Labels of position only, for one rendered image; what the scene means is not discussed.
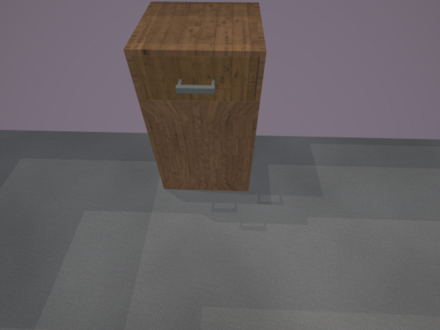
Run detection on handle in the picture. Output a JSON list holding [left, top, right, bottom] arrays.
[[175, 79, 215, 94]]

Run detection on cabinet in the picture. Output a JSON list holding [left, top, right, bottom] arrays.
[[124, 1, 267, 191]]

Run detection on drawer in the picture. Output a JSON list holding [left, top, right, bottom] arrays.
[[133, 55, 259, 102]]

